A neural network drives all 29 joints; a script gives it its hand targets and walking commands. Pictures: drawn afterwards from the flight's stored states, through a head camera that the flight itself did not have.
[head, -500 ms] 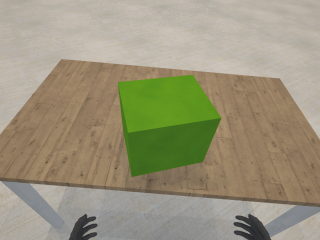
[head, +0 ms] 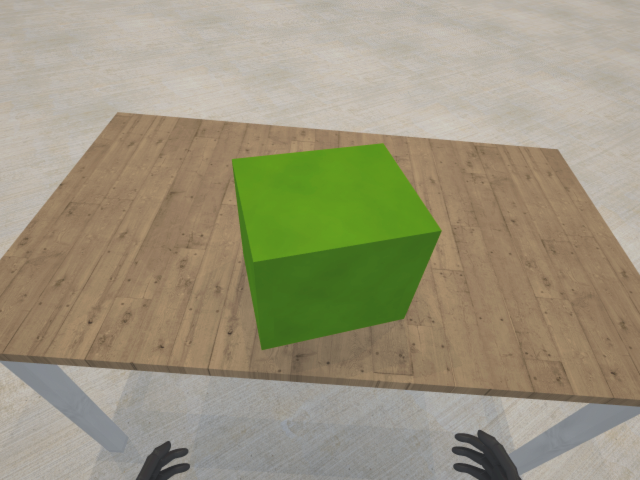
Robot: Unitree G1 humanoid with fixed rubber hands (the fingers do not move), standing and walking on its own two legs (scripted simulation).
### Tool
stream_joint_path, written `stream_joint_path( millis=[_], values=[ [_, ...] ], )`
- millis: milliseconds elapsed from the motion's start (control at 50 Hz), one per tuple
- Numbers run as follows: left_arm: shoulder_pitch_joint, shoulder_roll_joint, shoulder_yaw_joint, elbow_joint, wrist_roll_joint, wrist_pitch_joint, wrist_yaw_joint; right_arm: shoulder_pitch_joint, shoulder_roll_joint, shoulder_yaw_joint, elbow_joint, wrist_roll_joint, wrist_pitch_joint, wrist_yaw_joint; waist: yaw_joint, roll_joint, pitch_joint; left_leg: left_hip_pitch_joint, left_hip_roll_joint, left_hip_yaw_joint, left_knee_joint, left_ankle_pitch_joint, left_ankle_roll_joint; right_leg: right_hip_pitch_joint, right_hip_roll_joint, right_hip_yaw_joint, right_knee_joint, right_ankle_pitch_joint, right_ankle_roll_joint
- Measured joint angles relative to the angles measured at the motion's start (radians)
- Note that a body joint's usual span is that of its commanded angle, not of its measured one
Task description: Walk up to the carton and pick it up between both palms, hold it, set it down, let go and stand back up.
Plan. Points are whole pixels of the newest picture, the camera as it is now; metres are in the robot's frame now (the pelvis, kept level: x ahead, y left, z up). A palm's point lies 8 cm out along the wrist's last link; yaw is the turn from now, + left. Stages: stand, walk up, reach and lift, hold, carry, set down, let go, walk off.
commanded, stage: stand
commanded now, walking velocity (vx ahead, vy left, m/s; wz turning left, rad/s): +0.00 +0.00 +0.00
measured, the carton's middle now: (323, 244) +0.48 +0.03 +0.01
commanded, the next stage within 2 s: none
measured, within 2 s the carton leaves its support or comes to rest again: neither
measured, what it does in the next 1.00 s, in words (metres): stands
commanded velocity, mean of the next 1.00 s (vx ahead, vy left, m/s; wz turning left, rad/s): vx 0.00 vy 0.00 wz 0.00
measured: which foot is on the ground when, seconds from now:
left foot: down 0.00-1.00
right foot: down 0.00-1.00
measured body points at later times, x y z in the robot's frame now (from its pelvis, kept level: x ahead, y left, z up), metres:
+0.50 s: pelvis +0.01 +0.00 +0.00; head +0.02 +0.02 +0.45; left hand +0.08 +0.26 -0.14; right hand +0.16 -0.26 -0.09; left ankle -0.04 +0.11 -0.74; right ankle +0.00 -0.08 -0.74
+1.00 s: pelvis +0.00 +0.00 +0.00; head -0.02 +0.01 +0.45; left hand +0.05 +0.27 -0.14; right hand +0.14 -0.26 -0.10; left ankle -0.04 +0.11 -0.74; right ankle +0.00 -0.08 -0.74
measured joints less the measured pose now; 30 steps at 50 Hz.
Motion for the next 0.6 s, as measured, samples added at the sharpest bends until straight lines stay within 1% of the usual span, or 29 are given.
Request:
stream_joint_path(
  millis=[60,120,160,240,340,440,600],
  values=[
    [-0.002,0.006,0.0,0.008,0.0,-0.004,-0.003,0.0,0.009,0.0,0.0,-0.007,-0.001,-0.005,-0.002,0.0,0.005,0.001,0.0,0.0,0.0,-0.001,0.0,0.0,0.0,0.0,0.001,-0.002,0.0],
    [-0.018,0.029,0.0,0.087,0.0,-0.068,-0.012,0.0,0.003,-0.003,0.001,-0.068,0.038,-0.025,-0.002,0.0,0.005,0.001,-0.002,0.0,0.005,-0.005,0.0,-0.006,-0.002,0.0,0.019,-0.012,0.0],
    [-0.024,0.051,0.0,0.146,0.0,-0.095,-0.014,0.0,-0.004,-0.013,0.001,-0.083,0.076,-0.037,-0.002,0.001,0.005,0.002,-0.002,0.0,0.009,-0.009,0.0,-0.007,-0.002,-0.001,0.028,-0.019,0.0],
    [-0.025,0.086,0.0,0.242,0.0,-0.129,-0.022,0.001,-0.03,-0.037,0.0,-0.086,0.118,-0.052,-0.002,0.006,0.005,0.001,-0.002,0.0,0.009,-0.013,0.0,-0.009,-0.002,-0.001,0.032,-0.025,0.0],
    [-0.025,0.104,0.0,0.326,0.0,-0.15,-0.025,0.001,-0.06,-0.062,0.0,-0.086,0.138,-0.055,-0.002,0.016,0.005,-0.001,-0.002,0.0,0.009,-0.016,0.001,-0.012,-0.002,-0.001,0.032,-0.027,0.001],
    [-0.025,0.106,0.0,0.382,0.0,-0.165,-0.025,0.001,-0.07,-0.068,0.0,-0.086,0.146,-0.056,-0.002,0.023,0.005,0.011,-0.002,0.0,0.009,-0.019,0.001,0.0,-0.002,0.0,0.032,-0.03,0.002],
    [-0.025,0.106,0.0,0.437,0.0,-0.173,-0.025,0.001,-0.07,-0.068,0.0,-0.086,0.159,-0.056,-0.002,0.03,0.005,0.046,-0.002,0.0,0.009,-0.022,0.002,0.037,-0.002,0.0,0.03,-0.032,0.004]
  ],
)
